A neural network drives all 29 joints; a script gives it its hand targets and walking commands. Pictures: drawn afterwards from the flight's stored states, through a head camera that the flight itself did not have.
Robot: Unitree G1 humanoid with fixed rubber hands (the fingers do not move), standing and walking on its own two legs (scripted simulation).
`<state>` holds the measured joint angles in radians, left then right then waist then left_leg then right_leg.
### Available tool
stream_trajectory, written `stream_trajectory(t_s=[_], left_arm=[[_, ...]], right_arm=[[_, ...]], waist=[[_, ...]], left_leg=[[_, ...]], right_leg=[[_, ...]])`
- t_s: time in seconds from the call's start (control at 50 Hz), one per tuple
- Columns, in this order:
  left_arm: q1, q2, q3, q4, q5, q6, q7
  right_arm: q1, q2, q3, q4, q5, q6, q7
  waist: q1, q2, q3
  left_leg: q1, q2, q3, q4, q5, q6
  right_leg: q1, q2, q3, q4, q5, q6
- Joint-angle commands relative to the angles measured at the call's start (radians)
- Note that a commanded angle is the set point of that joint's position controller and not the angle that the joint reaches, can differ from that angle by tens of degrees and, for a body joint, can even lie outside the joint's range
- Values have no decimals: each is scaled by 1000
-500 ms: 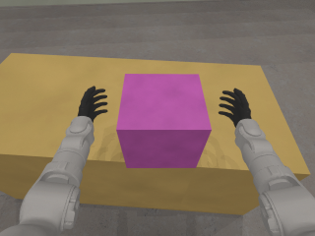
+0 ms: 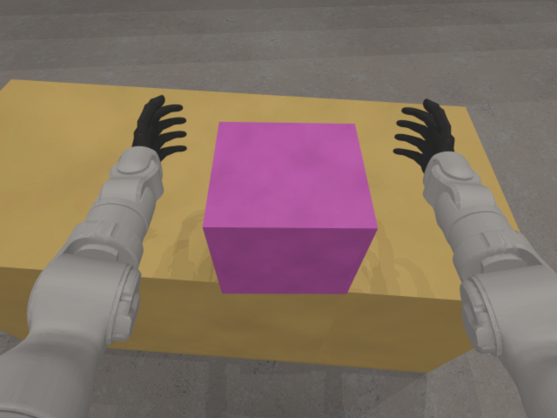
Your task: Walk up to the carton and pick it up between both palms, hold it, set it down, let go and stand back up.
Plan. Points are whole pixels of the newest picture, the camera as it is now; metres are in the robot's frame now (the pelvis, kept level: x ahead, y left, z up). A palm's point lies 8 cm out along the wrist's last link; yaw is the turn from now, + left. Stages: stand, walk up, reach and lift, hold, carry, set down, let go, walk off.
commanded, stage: reach and lift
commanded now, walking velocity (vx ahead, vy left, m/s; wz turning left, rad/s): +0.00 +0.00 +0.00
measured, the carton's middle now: (285, 211) +0.47 +0.02 -0.03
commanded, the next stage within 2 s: none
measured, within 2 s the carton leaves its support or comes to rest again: neither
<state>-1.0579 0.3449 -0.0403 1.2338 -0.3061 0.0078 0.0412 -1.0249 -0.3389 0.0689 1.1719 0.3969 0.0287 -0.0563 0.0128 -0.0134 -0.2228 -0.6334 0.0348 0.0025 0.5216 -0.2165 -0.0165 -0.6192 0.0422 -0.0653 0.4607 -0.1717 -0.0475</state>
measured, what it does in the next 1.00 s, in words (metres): stands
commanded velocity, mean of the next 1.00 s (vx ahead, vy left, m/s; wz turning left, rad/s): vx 0.00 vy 0.00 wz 0.00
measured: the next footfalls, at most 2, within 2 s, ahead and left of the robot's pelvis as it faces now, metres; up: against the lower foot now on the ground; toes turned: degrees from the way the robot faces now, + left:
none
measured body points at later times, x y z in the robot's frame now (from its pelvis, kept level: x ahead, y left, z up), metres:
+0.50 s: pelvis -0.01 +0.01 -0.03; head +0.13 +0.01 +0.40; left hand +0.47 +0.21 +0.00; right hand +0.47 -0.18 -0.01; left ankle +0.00 +0.13 -0.73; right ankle +0.01 -0.09 -0.73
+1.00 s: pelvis -0.01 +0.01 -0.04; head +0.12 +0.01 +0.39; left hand +0.46 +0.19 -0.02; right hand +0.47 -0.16 -0.01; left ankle +0.00 +0.13 -0.73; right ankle +0.01 -0.09 -0.73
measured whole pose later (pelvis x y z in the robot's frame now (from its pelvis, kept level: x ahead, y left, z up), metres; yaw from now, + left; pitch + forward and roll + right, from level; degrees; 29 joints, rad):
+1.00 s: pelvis -0.01 +0.01 -0.04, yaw +0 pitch +31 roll -1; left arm -1.00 0.19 0.07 1.42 -0.21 -0.40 0.06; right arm -0.96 -0.19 -0.01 1.26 0.24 -0.31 -0.08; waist 0.01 0.01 -0.29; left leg -1.03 0.02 0.00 0.78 -0.30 -0.01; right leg -1.03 0.02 -0.07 0.75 -0.27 -0.04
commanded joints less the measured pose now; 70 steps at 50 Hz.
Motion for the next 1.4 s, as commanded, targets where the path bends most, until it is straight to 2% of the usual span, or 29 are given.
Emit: stream_trajectory(t_s=[0.0, 0.06, 0.14, 0.18, 0.2, 0.24, 0.3, 0.36, 0.42, 0.46, 0.5, 0.64, 0.68, 0.72, 0.76, 0.78, 0.8, 0.86, 0.92, 0.94, 0.96, 1.0, 1.1, 1.14, 1.16, 1.24, 1.3, 1.34, 1.38], left_arm=[[-376, 144, 29, -10, 67, -126, -44], [-347, 138, 44, 5, 83, -221, -52], [-429, 109, 24, -21, 65, -313, -22], [-492, 108, 18, -89, 49, -346, 0], [-527, 118, 14, -126, 41, -360, 10], [-551, 117, 20, -173, 25, -383, 23], [-550, 134, 52, -211, 35, -416, 32], [-456, 122, 96, -133, 71, -429, 16], [-401, 105, 117, -45, 91, -432, 1], [-382, 76, 97, -25, 95, -431, 2], [-359, 63, 99, 20, 86, -429, 0], [-390, 69, 98, 2, 58, -449, 0], [-407, 58, 87, -22, 54, -457, -2], [-413, 60, 99, -36, 74, -457, 2], [-412, 50, 99, -39, 72, -462, 2], [-422, 45, 94, -54, 72, -466, 2], [-436, 31, 85, -37, 71, -466, 2], [-453, 19, 102, -46, 90, -470, 6], [-454, -13, 112, -37, 108, -475, 11], [-458, -25, 118, -32, 121, -475, 9], [-455, -33, 126, -15, 135, -476, 9], [-442, -55, 144, -14, 162, -474, 14], [-487, -122, 177, -34, 222, -472, 13], [-494, -193, 186, -58, 257, -480, 7], [-501, -252, 194, -54, 279, -487, -3], [-529, -680, 169, 67, 436, -532, -108], [-469, -735, 202, 132, 503, -569, -127], [-440, -746, 205, 147, 526, -577, -121], [-416, -739, 224, 154, 528, -586, -114]], right_arm=[[-396, -110, 13, -8, 4, -93, 3], [-340, -86, 11, -24, -12, -162, 11], [-361, -94, -46, -69, -46, -243, 14], [-390, -121, -96, -122, -78, -276, 9], [-423, -136, -113, -171, -83, -293, 6], [-442, -135, -130, -237, -105, -322, 3], [-456, -135, -132, -301, -134, -364, -6], [-409, -117, -99, -251, -133, -384, -14], [-385, -109, -68, -169, -118, -398, -13], [-377, -125, -66, -108, -106, -408, -7], [-376, -105, -31, -73, -85, -410, -4], [-414, -76, -13, -112, -74, -415, -4], [-414, -71, -20, -115, -70, -418, -6], [-414, -55, -24, -104, -83, -414, -7], [-418, -32, -23, -123, -91, -410, -12], [-421, -26, -27, -141, -92, -410, -14], [-431, -21, -36, -125, -108, -405, -17], [-429, 14, -70, -126, -137, -399, -24], [-423, 54, -95, -106, -176, -396, -28], [-417, 56, -115, -96, -193, -397, -31], [-422, 77, -111, -95, -201, -393, -31], [-416, 82, -141, -82, -232, -399, -34], [-434, 170, -243, -109, -351, -401, -41], [-418, 247, -272, -121, -413, -406, -23], [-430, 321, -278, -131, -447, -410, -7], [-437, 771, -310, -56, -689, -453, 115], [-373, 821, -365, -13, -804, -481, 159], [-329, 831, -383, 28, -836, -494, 166], [-320, 835, -385, 28, -861, -504, 170]], waist=[[-6, 2, -525], [8, 7, -570], [-19, 83, -674], [-35, 132, -783], [-26, 156, -848], [-34, 141, -968], [-26, 109, -1146], [-11, 64, -1167], [-10, 20, -1098], [-14, 54, -1081], [-2, 11, -1015], [-1, -73, -970], [-6, -42, -977], [3, -32, -961], [1, -58, -953], [1, -36, -971], [-16, -31, -955], [-6, -12, -977], [-18, -2, -946], [-24, 24, -951], [-13, 12, -947], [-18, 41, -926], [-36, 67, -937], [-43, 82, -961], [-31, 79, -938], [-46, 124, -824], [-44, 122, -743], [-49, 125, -710], [-43, 94, -699]], left_leg=[[199, -35, 11, -41, 320, -7], [174, -36, 14, -43, 330, -12], [210, -26, 14, 9, 363, -46], [255, -21, 14, 48, 387, -66], [286, -17, 16, 71, 401, -77], [304, -20, 24, 124, 446, -83], [295, -22, 33, 189, 571, -85], [197, -26, 41, 217, 591, -80], [109, -26, 36, 208, 530, -65], [126, -21, 33, 209, 526, -76], [102, -25, 33, 219, 505, -68], [-13, -36, 38, 211, 415, -42], [-17, -35, 36, 216, 418, -51], [21, -35, 35, 230, 417, -52], [-1, -38, 39, 236, 403, -45], [-7, -39, 42, 233, 385, -46], [-19, -38, 40, 235, 367, -48], [-49, -40, 45, 229, 325, -41], [-19, -41, 41, 238, 350, -50], [-10, -41, 42, 239, 355, -59], [0, -42, 43, 235, 338, -53], [18, -44, 45, 232, 359, -60], [59, -40, 47, 226, 359, -68], [79, -41, 46, 215, 353, -68], [79, -41, 51, 204, 356, -65], [106, -38, 53, 163, 331, -52], [148, -27, 48, 153, 331, -47], [172, -21, 51, 144, 345, -48], [152, -18, 42, 135, 331, -35]], right_leg=[[479, -52, 64, 26, 483, 92], [451, -54, 60, 37, 452, 88], [288, -48, 36, 53, 341, 66], [204, -43, 19, 63, 312, 51], [168, -38, 10, 71, 309, 49], [147, -29, 2, 105, 350, 52], [197, -18, -4, 177, 527, 69], [280, -26, 14, 224, 643, 86], [301, -29, 25, 254, 633, 92], [250, -19, 18, 248, 573, 81], [233, -13, 22, 242, 547, 82], [269, -18, 39, 265, 523, 99], [265, -23, 47, 271, 521, 99], [232, -21, 41, 272, 490, 99], [237, -21, 43, 276, 496, 102], [249, -28, 50, 273, 486, 101], [238, -28, 47, 280, 466, 100], [252, -36, 52, 283, 426, 95], [225, -32, 46, 279, 424, 86], [226, -34, 46, 276, 422, 85], [227, -37, 44, 268, 403, 85], [227, -37, 43, 262, 397, 79], [210, -31, 31, 235, 371, 68], [212, -31, 24, 231, 361, 64], [220, -35, 25, 222, 360, 65], [279, -51, -6, 193, 393, 51], [273, -47, -17, 175, 373, 39], [254, -39, -21, 161, 366, 33], [251, -40, -19, 162, 356, 31]])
